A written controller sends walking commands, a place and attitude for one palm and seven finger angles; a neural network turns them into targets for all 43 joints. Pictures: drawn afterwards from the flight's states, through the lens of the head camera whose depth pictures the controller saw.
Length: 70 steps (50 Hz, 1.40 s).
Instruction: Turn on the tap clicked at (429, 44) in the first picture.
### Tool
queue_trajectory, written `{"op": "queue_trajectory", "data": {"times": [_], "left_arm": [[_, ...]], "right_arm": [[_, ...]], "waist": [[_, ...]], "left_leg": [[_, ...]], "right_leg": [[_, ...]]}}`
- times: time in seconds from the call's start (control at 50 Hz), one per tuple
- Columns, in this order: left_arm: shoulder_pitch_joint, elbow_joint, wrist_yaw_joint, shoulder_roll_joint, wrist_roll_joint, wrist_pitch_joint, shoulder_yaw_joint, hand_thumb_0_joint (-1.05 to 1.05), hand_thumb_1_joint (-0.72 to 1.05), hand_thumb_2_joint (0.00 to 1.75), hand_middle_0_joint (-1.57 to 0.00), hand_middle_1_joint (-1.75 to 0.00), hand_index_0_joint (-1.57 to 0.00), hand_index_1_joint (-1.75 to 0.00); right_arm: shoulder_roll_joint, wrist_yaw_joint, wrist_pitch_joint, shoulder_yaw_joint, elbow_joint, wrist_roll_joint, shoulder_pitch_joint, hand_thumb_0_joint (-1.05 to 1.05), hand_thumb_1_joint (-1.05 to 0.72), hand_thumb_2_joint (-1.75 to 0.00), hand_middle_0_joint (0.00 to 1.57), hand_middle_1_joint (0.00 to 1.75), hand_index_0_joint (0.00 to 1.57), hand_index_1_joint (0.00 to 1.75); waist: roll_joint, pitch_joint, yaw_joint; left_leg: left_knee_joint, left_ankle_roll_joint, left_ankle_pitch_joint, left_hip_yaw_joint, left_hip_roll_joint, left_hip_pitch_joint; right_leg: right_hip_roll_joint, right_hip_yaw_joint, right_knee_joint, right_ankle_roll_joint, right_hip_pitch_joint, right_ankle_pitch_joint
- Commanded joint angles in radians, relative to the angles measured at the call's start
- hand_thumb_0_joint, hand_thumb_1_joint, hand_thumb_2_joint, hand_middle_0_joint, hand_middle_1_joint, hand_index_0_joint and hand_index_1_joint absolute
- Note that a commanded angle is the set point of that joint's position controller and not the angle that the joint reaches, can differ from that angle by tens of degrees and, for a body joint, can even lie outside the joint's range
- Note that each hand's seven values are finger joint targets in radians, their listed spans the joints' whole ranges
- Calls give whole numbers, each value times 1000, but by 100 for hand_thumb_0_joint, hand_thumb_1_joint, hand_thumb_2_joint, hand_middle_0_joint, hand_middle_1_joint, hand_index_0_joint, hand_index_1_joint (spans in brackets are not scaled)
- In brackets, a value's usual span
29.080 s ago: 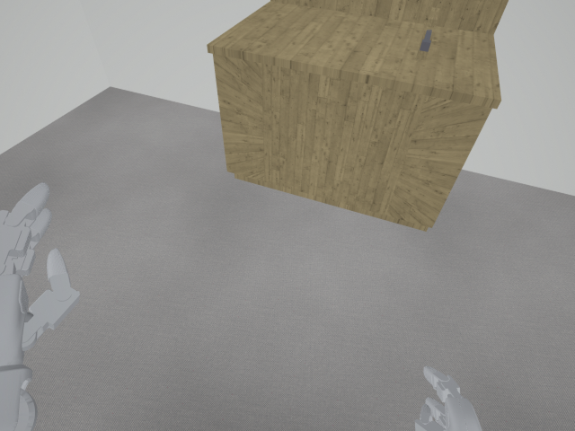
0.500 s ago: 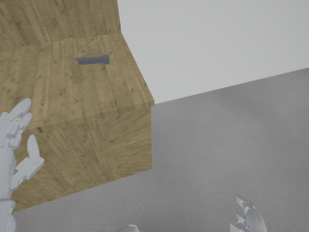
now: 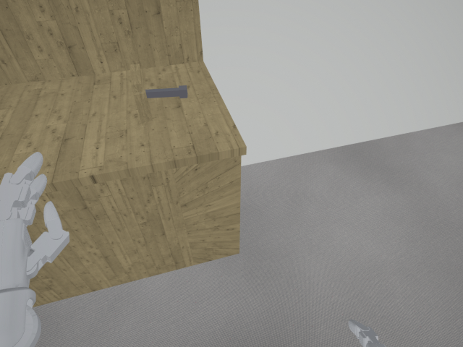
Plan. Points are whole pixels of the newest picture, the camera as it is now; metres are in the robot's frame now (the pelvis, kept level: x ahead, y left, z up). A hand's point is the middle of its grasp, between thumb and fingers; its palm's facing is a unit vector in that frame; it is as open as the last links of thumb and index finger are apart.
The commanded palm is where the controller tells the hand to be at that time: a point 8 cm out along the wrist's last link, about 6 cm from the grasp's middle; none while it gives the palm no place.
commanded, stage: stop stepping back and stand still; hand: left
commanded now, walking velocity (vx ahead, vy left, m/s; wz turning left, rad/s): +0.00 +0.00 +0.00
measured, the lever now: (183, 91) +0.81 +0.20 +0.05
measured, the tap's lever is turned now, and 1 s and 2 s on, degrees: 80 80 80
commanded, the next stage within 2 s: stand and check the lever's angle in 0.16 s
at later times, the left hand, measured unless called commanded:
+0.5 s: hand (69, 219) +0.24 +0.25 +0.16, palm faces +0.37 -0.85 -0.37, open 7.5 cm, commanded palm +0.19 +0.29 +0.18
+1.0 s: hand (52, 220) +0.24 +0.27 +0.16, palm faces +0.38 -0.85 -0.37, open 7.5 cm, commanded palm +0.19 +0.31 +0.18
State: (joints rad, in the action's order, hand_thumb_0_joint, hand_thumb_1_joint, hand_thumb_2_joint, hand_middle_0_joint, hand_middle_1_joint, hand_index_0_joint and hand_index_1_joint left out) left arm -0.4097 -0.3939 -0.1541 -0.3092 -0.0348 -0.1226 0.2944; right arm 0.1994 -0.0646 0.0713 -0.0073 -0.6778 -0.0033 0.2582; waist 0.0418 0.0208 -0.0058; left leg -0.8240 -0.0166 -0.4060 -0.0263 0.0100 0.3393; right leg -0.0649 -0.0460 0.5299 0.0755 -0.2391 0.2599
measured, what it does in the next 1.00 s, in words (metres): stands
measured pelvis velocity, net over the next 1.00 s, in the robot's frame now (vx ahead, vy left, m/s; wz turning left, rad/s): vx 0.02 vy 0.03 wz -0.02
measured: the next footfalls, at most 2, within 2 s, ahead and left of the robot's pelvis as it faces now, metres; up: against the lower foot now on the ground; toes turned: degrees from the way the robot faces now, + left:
none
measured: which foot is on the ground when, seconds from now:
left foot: down 0.00-1.00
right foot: down 0.00-1.00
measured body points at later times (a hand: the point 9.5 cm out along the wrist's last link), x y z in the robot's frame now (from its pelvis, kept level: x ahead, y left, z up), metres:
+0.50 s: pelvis +0.03 +0.01 +0.01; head +0.03 +0.01 +0.46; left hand +0.22 +0.29 +0.18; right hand +0.21 -0.22 -0.07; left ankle +0.04 +0.13 -0.73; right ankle +0.02 -0.08 -0.73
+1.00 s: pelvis +0.02 +0.03 +0.01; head +0.02 +0.03 +0.46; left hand +0.22 +0.31 +0.18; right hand +0.19 -0.21 -0.07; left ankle +0.04 +0.13 -0.73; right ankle +0.02 -0.08 -0.73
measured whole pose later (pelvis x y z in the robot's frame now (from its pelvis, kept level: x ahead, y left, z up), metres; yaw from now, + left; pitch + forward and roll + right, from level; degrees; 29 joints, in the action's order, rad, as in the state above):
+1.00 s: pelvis +0.02 +0.03 +0.01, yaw -1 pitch -1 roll -1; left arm -0.46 -0.43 -0.15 -0.35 -0.06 -0.10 0.30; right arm 0.21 -0.08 0.05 0.00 -0.60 0.00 0.19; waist 0.02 -0.01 -0.01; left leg -0.43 -0.02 -0.20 0.03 0.01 0.21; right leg -0.04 0.00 0.37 0.02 -0.15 0.20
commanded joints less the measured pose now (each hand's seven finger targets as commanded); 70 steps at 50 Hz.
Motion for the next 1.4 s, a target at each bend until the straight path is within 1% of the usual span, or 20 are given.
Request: {"op": "queue_trajectory", "data": {"times": [0.0, 0.04, 0.06, 0.1, 0.12, 0.14, 0.18, 0.2, 0.26, 0.28, 0.32, 0.38, 0.4, 0.54, 0.68, 0.7, 1.1, 1.18, 1.2, 1.38], "left_arm": [[114, -251, -15, -252, -11, -88, 147, 0, 90, 90, -20, -30, -20, -30], [77, -258, -19, -230, -21, -88, 139, 0, 90, 90, -20, -30, -20, -30], [76, -278, -19, -223, -26, -89, 134, 0, 90, 90, -20, -30, -20, -30], [71, -282, -18, -207, -28, -86, 132, 0, 90, 90, -20, -30, -20, -30], [76, -290, -20, -209, -21, -85, 137, 0, 90, 90, -20, -30, -20, -30], [58, -245, -19, -221, -11, -77, 155, 0, 90, 90, -20, -30, -20, -30], [90, -238, -13, -192, 6, -67, 126, 0, 90, 90, -20, -30, -20, -30], [117, -255, -11, -197, 6, -73, 124, 0, 90, 90, -20, -30, -20, -30], [48, -230, -6, -184, -11, -67, 110, 0, 90, 90, -20, -30, -20, -30], [50, -242, -4, -184, -16, -64, 103, 0, 90, 90, -20, -30, -20, -30], [49, -266, -6, -187, -19, -58, 102, 0, 90, 90, -20, -30, -20, -30], [38, -288, -11, -212, -21, -54, 127, 0, 90, 90, -20, -30, -20, -30], [30, -286, -12, -231, -23, -52, 147, 0, 90, 90, -20, -30, -20, -30], [2, -267, -10, -204, -29, -44, 128, 0, 90, 90, -20, -30, -20, -30], [15, -256, -11, -198, -29, -35, 111, 0, 90, 90, -20, -30, -20, -30], [29, -259, -12, -209, -28, -35, 119, 0, 90, 90, -20, -30, -20, -30], [34, -243, -17, -207, -20, -43, 116, 0, 90, 90, -20, -30, -20, -30], [37, -244, -17, -200, -19, -46, 113, 0, 90, 90, -20, -30, -20, -30], [47, -252, -17, -212, -19, -45, 120, 0, 90, 90, -20, -30, -20, -30], [33, -243, -17, -197, -17, -47, 111, 0, 90, 90, -20, -30, -20, -30]], "right_arm": [[99, -6, 58, -33, 186, -1, -150, 0, -90, -90, 20, 30, 20, 30], [93, -13, 52, -26, 195, 5, -161, 0, -90, -90, 20, 30, 20, 30], [106, -15, 52, -31, 199, 7, -165, 0, -90, -90, 20, 30, 20, 30], [138, -21, 47, -40, 216, 5, -174, 0, -90, -90, 20, 30, 20, 30], [142, -18, 47, -37, 219, -2, -172, 0, -90, -90, 20, 30, 20, 30], [126, -22, 49, -28, 207, -5, -176, 0, -90, -90, 20, 30, 20, 30], [118, -21, 57, -23, 210, -3, -178, 0, -90, -90, 20, 30, 20, 30], [117, -21, 63, -24, 214, -3, -181, 0, -90, -90, 20, 30, 20, 30], [122, -6, 74, -42, 211, 3, -151, 0, -90, -90, 20, 30, 20, 30], [123, -2, 74, -46, 211, 1, -149, 0, -90, -90, 20, 30, 20, 30], [121, 1, 72, -45, 213, -1, -155, 0, -90, -90, 20, 30, 20, 30], [122, -3, 60, -44, 222, 1, -171, 0, -90, -90, 20, 30, 20, 30], [121, -8, 54, -43, 224, 1, -180, 0, -90, -90, 20, 30, 20, 30], [120, -12, 34, -39, 236, 1, -182, 0, -90, -90, 20, 30, 20, 30], [126, -17, 31, -41, 241, 0, -185, 0, -90, -90, 20, 30, 20, 30], [129, -19, 29, -41, 239, 2, -190, 0, -90, -90, 20, 30, 20, 30], [131, -24, 33, -38, 233, 6, -190, 0, -90, -90, 20, 30, 20, 30], [128, -22, 36, -37, 234, 5, -189, 0, -90, -90, 20, 30, 20, 30], [130, -25, 36, -37, 233, 7, -195, 0, -90, -90, 20, 30, 20, 30], [128, -22, 37, -36, 233, 6, -191, 0, -90, -90, 20, 30, 20, 30]], "waist": [[-113, 34, 10], [-101, 36, 11], [-47, 32, 10], [118, -17, 5], [146, -17, -5], [154, -35, -1], [131, -72, -2], [120, -58, -2], [-95, 49, -2], [-111, 78, 1], [-49, 115, 3], [-6, 134, -5], [3, 130, -7], [12, 86, -4], [-4, 107, -7], [20, 101, -6], [19, 67, -6], [0, 76, -9], [27, 77, -6], [23, 72, -9]], "left_leg": [[62, -4, 12, 8, 43, 54], [253, -8, 111, 67, 11, -142], [329, -15, 116, 39, 18, -209], [484, -71, -19, -195, 150, -196], [539, -89, -112, -255, 190, -122], [601, -91, -243, -263, 199, 7], [601, -77, -256, -206, 167, 126], [563, -63, -188, -163, 136, 93], [326, -18, 208, -18, 45, -87], [292, -9, 277, 0, 38, -115], [317, -4, 370, 3, 47, -152], [355, -9, 493, -16, 71, -216], [365, -11, 493, -23, 77, -224], [411, -6, 406, -19, 72, -196], [422, -4, 415, -9, 65, -215], [429, -3, 412, -14, 64, -213], [492, 2, 225, -32, 52, -154], [491, -1, 233, -27, 51, -158], [493, 1, 224, -28, 51, -162], [495, 1, 230, -30, 50, -148]], "right_leg": [[316, 308, -206, 100, 66, -129], [248, 234, -196, 50, -51, 71], [209, 209, -156, 24, -92, 136], [83, 141, -40, -43, -170, 181], [44, 95, -5, -72, -113, 136], [36, 77, 20, -83, -19, 116], [35, 68, -6, -82, 86, 43], [42, 80, -56, -78, 84, 21], [136, 219, -189, -39, 65, -128], [170, 244, -190, -28, 74, -209], [174, 218, -142, -28, 113, -372], [126, 147, -118, -54, 105, -360], [119, 144, -126, -58, 93, -332], [97, 139, -174, -58, 85, -254], [93, 129, -187, -62, 93, -274], [93, 131, -190, -61, 86, -262], [75, 108, -228, -63, 81, -136], [74, 105, -225, -64, 92, -155], [76, 109, -227, -63, 84, -147], [71, 103, -224, -63, 96, -161]]}}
